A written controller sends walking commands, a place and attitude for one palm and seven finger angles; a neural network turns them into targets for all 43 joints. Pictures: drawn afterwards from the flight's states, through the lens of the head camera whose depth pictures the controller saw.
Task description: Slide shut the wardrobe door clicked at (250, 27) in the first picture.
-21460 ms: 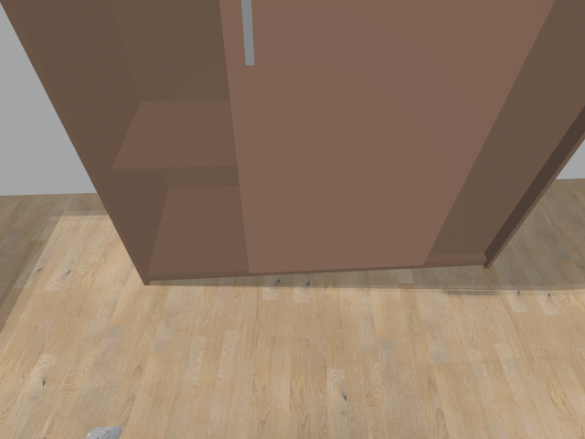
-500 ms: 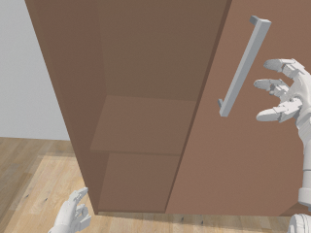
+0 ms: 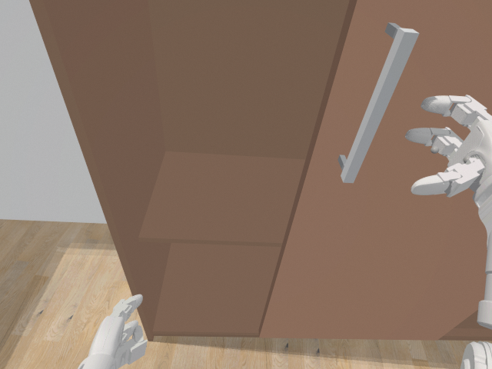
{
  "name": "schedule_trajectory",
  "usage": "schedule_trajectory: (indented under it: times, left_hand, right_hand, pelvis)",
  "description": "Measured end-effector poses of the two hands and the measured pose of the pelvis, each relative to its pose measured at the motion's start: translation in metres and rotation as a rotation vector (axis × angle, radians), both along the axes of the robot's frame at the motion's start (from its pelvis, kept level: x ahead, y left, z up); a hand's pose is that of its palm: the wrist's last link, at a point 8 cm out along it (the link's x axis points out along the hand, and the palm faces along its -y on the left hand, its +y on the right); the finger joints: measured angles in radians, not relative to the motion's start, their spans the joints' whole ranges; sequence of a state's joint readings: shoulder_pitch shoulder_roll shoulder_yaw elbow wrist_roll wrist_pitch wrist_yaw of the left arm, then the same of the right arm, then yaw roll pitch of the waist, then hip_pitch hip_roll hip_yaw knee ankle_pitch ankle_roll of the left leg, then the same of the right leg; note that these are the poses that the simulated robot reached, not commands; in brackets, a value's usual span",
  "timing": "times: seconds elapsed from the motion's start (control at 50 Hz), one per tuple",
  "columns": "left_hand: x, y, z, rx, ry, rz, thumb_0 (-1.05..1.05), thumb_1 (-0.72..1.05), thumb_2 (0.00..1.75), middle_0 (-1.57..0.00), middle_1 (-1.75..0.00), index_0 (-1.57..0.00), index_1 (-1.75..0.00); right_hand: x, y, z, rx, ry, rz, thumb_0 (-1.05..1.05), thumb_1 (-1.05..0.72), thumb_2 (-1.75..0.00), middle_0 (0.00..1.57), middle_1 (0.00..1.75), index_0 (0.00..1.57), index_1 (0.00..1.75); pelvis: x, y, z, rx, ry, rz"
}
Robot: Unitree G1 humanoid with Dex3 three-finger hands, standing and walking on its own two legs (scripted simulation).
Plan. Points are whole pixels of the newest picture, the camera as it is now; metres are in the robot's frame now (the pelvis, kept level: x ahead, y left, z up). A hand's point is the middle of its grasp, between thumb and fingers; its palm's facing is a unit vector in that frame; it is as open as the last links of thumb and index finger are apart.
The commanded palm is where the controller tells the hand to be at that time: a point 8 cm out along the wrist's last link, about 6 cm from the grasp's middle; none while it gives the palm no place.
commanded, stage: move the hooked fingers beside the handle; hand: right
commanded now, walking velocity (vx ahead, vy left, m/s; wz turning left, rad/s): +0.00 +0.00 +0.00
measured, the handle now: (367, 111) +0.43 -0.16 +0.27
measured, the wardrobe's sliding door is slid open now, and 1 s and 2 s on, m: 0.41 0.41 0.41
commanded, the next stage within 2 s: feel for the door with the fingertips in 0.52 s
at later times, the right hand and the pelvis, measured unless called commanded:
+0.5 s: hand (424, 144) +0.35 -0.22 +0.27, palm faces +0.01 +1.00 -0.09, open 14.0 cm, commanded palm +0.33 -0.27 +0.26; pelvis +0.00 +0.00 +0.00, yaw +0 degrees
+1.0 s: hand (405, 146) +0.34 -0.18 +0.27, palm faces -0.02 +1.00 -0.07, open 14.0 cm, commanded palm +0.32 -0.23 +0.26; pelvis +0.00 +0.01 +0.00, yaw +0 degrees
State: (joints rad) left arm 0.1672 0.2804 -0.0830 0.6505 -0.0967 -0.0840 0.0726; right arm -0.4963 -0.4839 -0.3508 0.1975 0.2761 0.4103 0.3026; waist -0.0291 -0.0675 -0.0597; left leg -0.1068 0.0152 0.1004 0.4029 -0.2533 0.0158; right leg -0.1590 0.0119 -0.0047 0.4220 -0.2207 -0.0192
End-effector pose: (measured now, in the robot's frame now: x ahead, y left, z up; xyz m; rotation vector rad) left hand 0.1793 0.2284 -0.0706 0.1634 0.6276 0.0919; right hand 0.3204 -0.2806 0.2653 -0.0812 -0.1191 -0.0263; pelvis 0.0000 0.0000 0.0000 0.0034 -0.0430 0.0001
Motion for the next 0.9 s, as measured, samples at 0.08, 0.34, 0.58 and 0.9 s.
schedule_trajectory:
  times: [0.08,0.34,0.58,0.9]
  left_hand:
    - [-0.001,0.000,-0.001,0.007,0.005,-0.003,0.01,0.90,0.89,-0.20,-0.30,-0.20,-0.30]
    - [-0.009,0.005,-0.003,-0.003,0.016,0.025,0.01,0.90,0.89,-0.20,-0.30,-0.20,-0.30]
    - [-0.005,0.009,-0.005,-0.002,0.017,0.023,0.01,0.90,0.89,-0.20,-0.30,-0.20,-0.30]
    - [0.015,0.001,0.004,-0.012,-0.030,-0.018,0.01,0.90,0.89,-0.20,-0.30,-0.20,-0.30]
  right_hand:
    - [0.002,0.006,0.001,-0.007,-0.006,0.014,-0.01,0.51,-0.30,0.30,1.20,0.30,1.20]
    - [0.012,0.005,0.000,0.000,0.009,0.003,-0.01,0.51,-0.30,0.30,1.20,0.30,1.20]
    - [0.007,0.013,0.003,-0.004,-0.016,0.023,-0.01,0.51,-0.30,0.30,1.20,0.30,1.20]
    - [0.000,0.032,0.002,0.002,-0.022,0.038,-0.01,0.51,-0.30,0.30,1.20,0.30,1.20]
  pelvis:
    - [-0.001,-0.001,0.000,0.001,-0.001,-0.004]
    - [0.001,0.001,0.000,-0.001,0.008,0.007]
    - [0.004,0.002,0.000,-0.002,0.008,0.006]
    - [0.002,0.006,-0.001,-0.003,-0.003,-0.002]
